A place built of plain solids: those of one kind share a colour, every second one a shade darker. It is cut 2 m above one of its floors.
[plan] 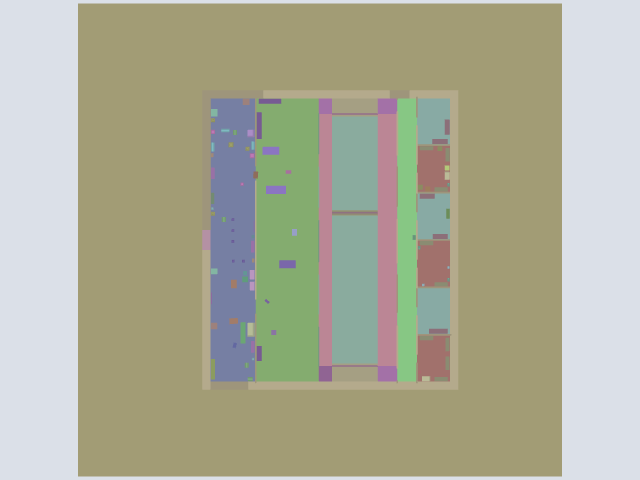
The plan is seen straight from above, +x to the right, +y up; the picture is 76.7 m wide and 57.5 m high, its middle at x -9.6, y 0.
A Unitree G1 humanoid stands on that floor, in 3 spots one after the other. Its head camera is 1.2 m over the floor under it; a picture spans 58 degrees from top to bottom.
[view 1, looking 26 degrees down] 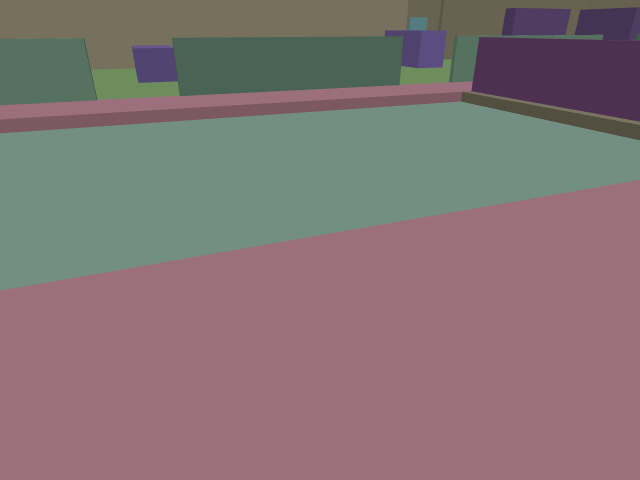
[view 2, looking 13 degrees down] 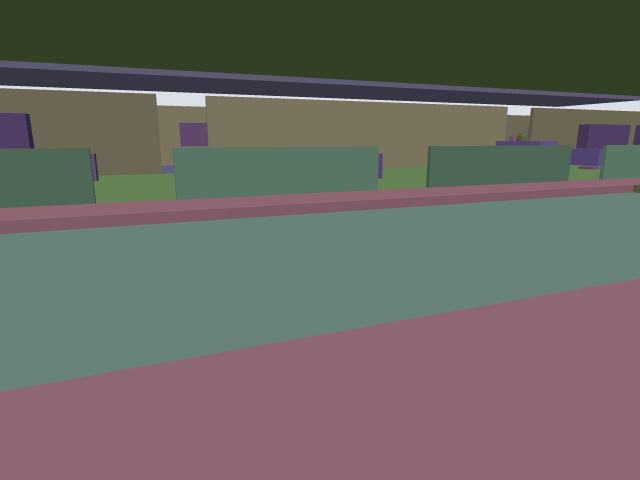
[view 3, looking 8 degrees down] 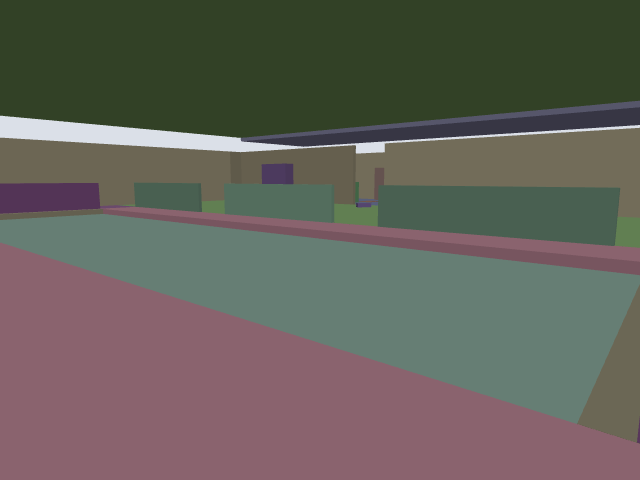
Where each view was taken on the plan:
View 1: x -0.34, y -3.46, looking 158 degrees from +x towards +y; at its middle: floor_walkway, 2.74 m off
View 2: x -0.34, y -9.48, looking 158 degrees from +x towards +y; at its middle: floor_plot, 6.23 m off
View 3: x -0.34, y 3.26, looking -140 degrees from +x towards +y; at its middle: floor_plot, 10.06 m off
